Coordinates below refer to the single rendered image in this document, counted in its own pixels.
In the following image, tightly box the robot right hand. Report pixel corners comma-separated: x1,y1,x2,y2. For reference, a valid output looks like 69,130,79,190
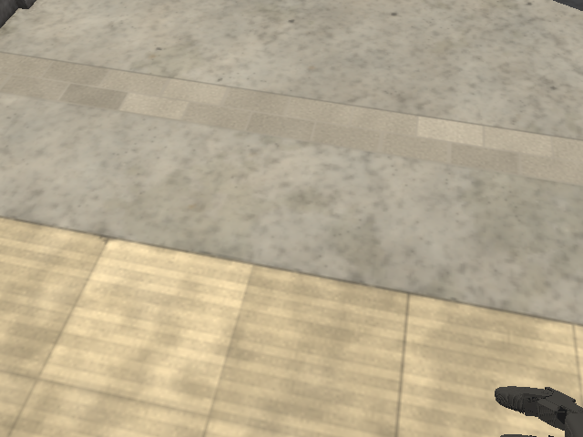
495,386,583,437

